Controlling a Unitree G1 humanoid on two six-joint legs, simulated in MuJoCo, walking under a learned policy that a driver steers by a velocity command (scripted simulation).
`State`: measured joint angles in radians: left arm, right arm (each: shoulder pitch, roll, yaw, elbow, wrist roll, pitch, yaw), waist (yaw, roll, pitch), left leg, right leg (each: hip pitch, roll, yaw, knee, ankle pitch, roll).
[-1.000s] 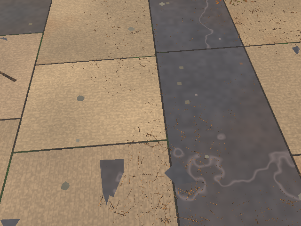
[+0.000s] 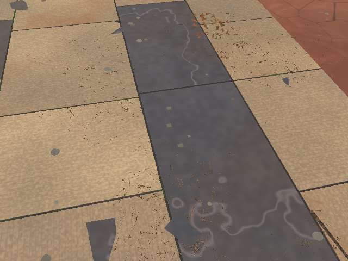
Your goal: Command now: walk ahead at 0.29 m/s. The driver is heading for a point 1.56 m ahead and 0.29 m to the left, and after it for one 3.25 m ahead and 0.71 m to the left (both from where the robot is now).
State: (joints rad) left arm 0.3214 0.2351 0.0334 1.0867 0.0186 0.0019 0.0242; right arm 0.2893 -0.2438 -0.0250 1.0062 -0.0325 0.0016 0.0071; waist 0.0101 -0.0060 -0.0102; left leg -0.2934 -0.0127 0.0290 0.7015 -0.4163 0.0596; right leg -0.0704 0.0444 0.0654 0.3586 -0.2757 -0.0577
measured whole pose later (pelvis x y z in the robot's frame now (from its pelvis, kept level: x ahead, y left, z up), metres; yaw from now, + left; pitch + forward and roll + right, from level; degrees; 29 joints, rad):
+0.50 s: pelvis +0.20 +0.03 -0.01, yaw +1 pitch +1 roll +0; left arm -0.02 0.21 0.02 0.90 0.02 -0.03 -0.04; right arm 0.51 -0.16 0.00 1.09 -0.02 -0.09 -0.01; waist -0.06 -0.02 0.05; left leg 0.17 -0.06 0.02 0.15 -0.34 0.07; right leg -0.59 -0.02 -0.11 0.64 -0.08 -0.07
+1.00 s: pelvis +0.48 +0.02 +0.00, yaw +1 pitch +0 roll -1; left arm 0.46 0.17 0.02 1.08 0.01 -0.10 0.00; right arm 0.04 -0.20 -0.03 0.90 -0.02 -0.03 0.03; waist 0.06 0.03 0.05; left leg -0.62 0.09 0.05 0.67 -0.02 0.04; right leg 0.08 0.10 -0.08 0.17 -0.26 -0.10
